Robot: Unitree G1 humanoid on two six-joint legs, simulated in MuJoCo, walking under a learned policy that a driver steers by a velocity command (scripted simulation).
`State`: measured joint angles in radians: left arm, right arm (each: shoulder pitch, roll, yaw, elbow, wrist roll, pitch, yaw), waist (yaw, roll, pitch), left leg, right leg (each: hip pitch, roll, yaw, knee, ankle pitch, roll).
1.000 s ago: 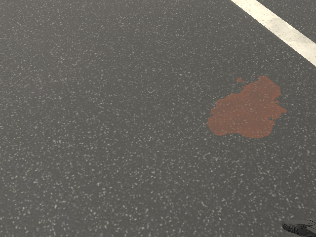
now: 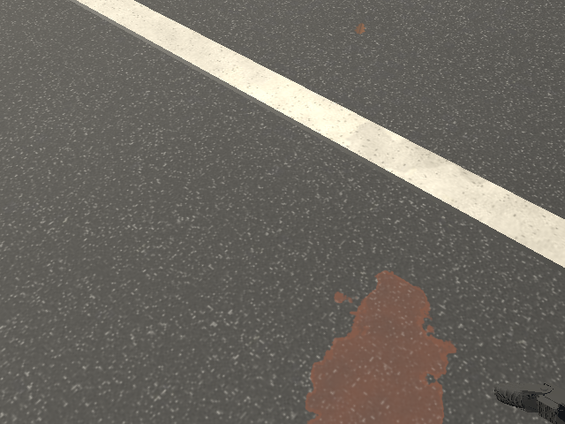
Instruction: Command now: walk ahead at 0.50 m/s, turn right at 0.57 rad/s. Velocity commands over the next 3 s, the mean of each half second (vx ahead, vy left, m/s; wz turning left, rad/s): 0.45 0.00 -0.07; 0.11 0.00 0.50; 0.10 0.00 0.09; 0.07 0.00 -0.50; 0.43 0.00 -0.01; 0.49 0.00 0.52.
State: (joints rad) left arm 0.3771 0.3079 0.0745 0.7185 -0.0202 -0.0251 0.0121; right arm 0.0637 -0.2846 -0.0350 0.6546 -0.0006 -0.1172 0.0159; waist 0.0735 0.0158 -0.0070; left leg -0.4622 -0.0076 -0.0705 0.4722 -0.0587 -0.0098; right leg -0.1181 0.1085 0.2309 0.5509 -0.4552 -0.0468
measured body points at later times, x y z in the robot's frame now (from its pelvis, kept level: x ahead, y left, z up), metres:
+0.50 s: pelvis +0.24 -0.03 +0.00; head +0.28 -0.04 +0.45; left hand +0.49 +0.19 -0.05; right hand +0.23 -0.31 -0.12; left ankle +0.12 +0.12 -0.69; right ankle +0.33 -0.14 -0.72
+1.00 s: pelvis +0.31 +0.01 +0.01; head +0.35 +0.06 +0.46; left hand +0.37 +0.34 -0.11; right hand +0.56 -0.21 -0.06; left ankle +0.33 +0.11 -0.72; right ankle +0.33 -0.14 -0.65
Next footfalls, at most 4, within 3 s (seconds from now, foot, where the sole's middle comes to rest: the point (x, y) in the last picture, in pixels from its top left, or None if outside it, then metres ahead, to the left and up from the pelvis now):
0.44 right None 0.37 -0.14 -0.76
0.86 left None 0.37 0.12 -0.76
1.32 right None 0.44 -0.09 -0.76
1.78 left None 0.37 0.16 -0.76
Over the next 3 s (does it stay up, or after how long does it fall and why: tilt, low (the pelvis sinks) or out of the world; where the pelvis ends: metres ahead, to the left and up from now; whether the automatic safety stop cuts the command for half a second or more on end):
stays up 0.82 0.02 0.01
